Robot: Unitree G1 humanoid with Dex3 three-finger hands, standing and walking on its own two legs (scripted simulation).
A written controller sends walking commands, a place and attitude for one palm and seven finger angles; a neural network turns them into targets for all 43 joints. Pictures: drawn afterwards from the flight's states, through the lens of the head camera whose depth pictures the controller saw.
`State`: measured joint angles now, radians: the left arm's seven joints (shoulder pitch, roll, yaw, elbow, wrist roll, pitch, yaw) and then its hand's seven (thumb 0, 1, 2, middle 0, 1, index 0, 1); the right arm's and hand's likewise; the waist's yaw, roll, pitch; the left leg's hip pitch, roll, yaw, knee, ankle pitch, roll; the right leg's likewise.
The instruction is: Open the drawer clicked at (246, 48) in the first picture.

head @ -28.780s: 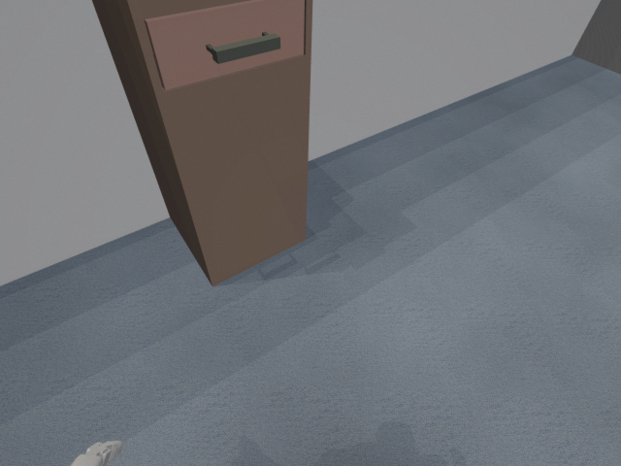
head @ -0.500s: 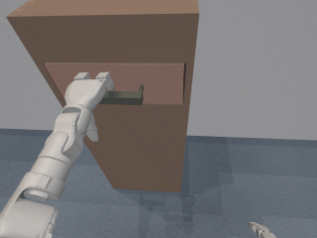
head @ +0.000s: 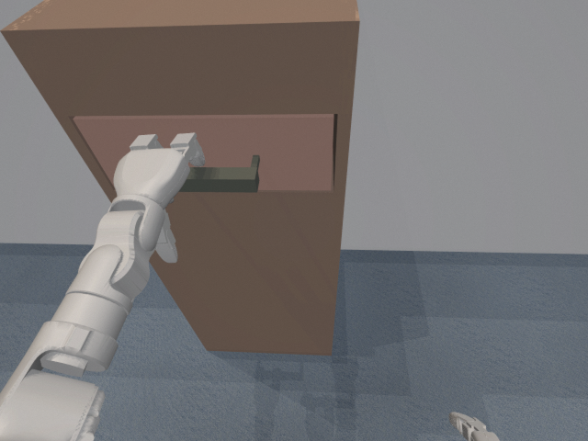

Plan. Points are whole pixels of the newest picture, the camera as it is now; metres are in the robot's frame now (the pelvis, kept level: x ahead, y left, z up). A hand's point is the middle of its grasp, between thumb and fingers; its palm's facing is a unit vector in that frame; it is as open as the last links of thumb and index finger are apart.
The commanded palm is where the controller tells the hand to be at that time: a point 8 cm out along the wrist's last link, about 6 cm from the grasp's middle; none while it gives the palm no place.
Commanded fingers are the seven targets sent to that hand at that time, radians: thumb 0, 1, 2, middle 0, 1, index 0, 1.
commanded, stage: lift the fingers back up to retry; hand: left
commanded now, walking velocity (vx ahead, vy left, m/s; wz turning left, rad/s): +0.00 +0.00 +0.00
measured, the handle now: (207, 170) +0.48 +0.17 +0.11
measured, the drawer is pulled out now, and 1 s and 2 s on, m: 0.00 0.00 0.00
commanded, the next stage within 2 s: re-aim the fingers above the handle in 0.86 s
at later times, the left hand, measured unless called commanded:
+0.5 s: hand (168, 186) +0.40 +0.19 +0.15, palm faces +0.10 -0.07 -0.99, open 13.9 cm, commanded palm +0.37 +0.20 +0.22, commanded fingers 0.00 -0.50 0.30 -0.30 -1.20 -0.30 -1.20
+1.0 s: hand (175, 178) +0.40 +0.18 +0.17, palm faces +0.04 -0.06 -1.00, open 13.9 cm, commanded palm +0.37 +0.19 +0.24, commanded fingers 0.00 -0.50 0.30 -0.30 -1.20 -0.30 -1.20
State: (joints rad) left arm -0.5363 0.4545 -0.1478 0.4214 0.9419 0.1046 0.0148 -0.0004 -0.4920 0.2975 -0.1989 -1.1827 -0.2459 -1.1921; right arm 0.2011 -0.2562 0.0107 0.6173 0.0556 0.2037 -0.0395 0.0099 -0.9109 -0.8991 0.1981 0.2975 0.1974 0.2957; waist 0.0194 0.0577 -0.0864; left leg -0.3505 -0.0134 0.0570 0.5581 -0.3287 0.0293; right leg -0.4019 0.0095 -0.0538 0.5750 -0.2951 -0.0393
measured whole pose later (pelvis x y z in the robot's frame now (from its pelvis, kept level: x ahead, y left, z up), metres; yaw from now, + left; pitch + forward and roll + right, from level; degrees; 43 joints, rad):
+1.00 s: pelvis +0.00 +0.00 +0.01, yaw +1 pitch +3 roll +1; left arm -0.58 0.48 -0.19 0.29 0.88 0.12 -0.13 0.00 -0.49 0.30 -0.32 -1.20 -0.32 -1.20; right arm 0.13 -0.27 0.03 0.64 0.06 0.18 -0.03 0.01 -0.91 -0.90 0.20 0.30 0.20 0.30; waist 0.03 0.08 -0.05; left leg -0.22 -0.03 0.05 0.44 -0.27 0.03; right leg -0.28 0.00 -0.06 0.48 -0.25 -0.04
